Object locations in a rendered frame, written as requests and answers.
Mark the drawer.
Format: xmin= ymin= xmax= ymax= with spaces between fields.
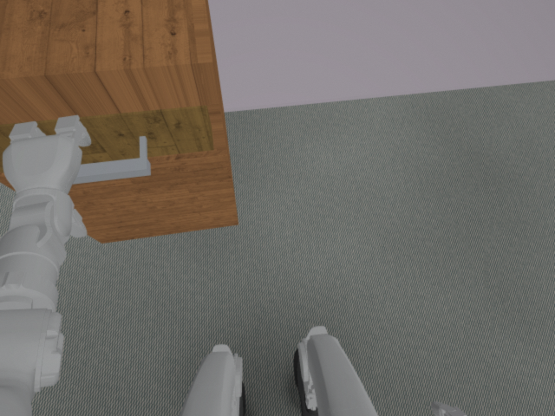
xmin=0 ymin=105 xmax=214 ymax=173

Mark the robot right thigh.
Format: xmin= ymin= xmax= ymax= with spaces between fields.
xmin=298 ymin=334 xmax=378 ymax=416

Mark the handle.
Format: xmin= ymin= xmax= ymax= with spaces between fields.
xmin=73 ymin=136 xmax=151 ymax=185

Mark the robot left forearm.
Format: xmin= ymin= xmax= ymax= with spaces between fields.
xmin=0 ymin=187 xmax=72 ymax=312

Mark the robot left hand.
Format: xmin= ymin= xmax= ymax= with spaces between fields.
xmin=3 ymin=115 xmax=91 ymax=237

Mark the cabinet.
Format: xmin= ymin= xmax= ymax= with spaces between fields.
xmin=0 ymin=0 xmax=238 ymax=244

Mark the robot left thigh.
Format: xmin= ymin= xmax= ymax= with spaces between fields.
xmin=180 ymin=352 xmax=243 ymax=416

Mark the robot left upper arm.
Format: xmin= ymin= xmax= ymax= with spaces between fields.
xmin=0 ymin=309 xmax=64 ymax=416

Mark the robot thigh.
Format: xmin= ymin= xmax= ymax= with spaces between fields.
xmin=298 ymin=334 xmax=378 ymax=416
xmin=180 ymin=352 xmax=243 ymax=416

